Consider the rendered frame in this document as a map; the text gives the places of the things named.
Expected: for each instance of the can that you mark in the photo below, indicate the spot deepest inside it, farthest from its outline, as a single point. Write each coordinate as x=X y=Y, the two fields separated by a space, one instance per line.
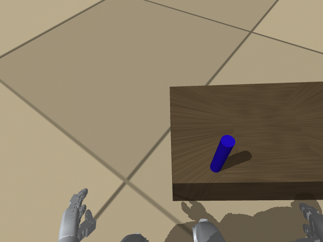
x=225 y=146

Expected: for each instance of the left robot hand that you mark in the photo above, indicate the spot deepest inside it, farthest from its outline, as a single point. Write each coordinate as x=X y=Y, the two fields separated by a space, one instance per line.
x=72 y=216

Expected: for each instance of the right robot hand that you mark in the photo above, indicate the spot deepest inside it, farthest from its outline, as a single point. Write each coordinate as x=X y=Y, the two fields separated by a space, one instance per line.
x=314 y=232

